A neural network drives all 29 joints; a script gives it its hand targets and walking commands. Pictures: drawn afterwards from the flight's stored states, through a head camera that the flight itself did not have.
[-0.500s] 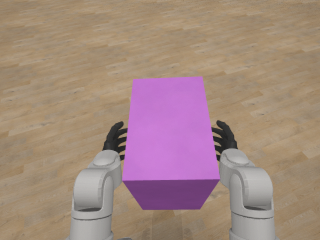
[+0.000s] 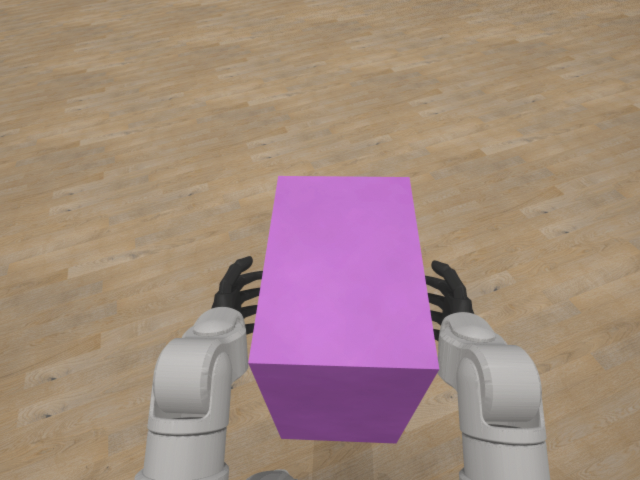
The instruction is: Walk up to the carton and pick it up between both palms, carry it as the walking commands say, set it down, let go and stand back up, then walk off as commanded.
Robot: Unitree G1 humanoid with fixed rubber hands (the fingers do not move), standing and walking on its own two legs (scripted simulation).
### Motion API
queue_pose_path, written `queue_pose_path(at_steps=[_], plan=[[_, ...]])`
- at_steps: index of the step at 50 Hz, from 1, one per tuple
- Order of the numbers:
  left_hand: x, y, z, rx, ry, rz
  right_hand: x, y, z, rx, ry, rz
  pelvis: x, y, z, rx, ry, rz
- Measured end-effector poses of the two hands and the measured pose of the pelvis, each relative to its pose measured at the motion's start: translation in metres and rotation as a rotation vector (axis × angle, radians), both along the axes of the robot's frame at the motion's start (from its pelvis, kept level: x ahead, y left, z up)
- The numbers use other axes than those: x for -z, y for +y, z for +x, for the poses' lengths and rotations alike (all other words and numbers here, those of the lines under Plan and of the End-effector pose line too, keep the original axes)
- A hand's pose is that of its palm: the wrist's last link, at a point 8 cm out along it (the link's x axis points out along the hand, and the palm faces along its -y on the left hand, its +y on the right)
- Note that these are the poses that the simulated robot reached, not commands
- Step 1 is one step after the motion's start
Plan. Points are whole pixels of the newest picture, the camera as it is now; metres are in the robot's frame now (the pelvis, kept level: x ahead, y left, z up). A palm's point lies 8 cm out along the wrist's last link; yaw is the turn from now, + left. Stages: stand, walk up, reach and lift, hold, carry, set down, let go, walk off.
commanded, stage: carry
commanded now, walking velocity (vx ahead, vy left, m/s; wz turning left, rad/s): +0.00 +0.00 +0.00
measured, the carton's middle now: (340, 317) +0.31 -0.01 +0.02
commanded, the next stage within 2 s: none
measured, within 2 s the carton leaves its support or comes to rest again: neither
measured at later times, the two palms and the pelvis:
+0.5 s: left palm (111, 348) +0.24 +0.24 +0.09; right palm (343, 339) +0.25 -0.01 +0.08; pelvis -0.03 +0.11 +0.00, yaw +0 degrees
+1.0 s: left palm (112, 344) +0.25 +0.24 +0.09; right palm (342, 335) +0.25 -0.01 +0.09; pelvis -0.02 +0.11 +0.00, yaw +0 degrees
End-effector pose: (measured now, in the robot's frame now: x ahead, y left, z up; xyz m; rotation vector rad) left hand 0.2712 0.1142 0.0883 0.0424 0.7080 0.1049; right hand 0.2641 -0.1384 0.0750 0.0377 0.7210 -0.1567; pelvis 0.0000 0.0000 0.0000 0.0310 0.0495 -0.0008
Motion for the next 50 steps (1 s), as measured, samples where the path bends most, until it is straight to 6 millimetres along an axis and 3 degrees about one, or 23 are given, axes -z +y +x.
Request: queue_pose_path(at_steps=[5, 11, 14, 18, 30, 50], plan=[[-0.005, 0.027, -0.001, 0.016, -0.031, -0.013, -0.011, 0.026, -0.002, 0.023, -0.032, -0.005, -0.002, 0.03, -0.006, -0.001, -0.009, 0.012], [0.009, 0.083, -0.003, -0.013, -0.067, -0.056, -0.01, 0.083, 0.003, 0.001, -0.065, -0.042, 0.016, 0.076, -0.008, -0.008, -0.018, -0.021], [0.018, 0.108, -0.016, -0.062, -0.016, -0.081, -0.005, 0.108, 0.001, -0.054, -0.014, -0.074, 0.012, 0.087, -0.013, 0.001, -0.025, -0.024], [0.018, 0.126, -0.03, -0.087, 0.016, -0.071, -0.003, 0.126, -0.006, -0.083, 0.017, -0.065, 0.006, 0.099, -0.019, 0.006, -0.02, -0.045], [-0.006, 0.118, -0.026, -0.006, -0.03, -0.023, -0.012, 0.118, -0.025, -0.004, -0.03, -0.024, 0.004, 0.115, -0.025, 0.003, -0.025, -0.039], [0.003, 0.126, -0.025, -0.034, -0.014, -0.038, -0.011, 0.126, -0.014, -0.03, -0.014, -0.04, 0.004, 0.114, -0.023, 0.006, -0.029, -0.037]])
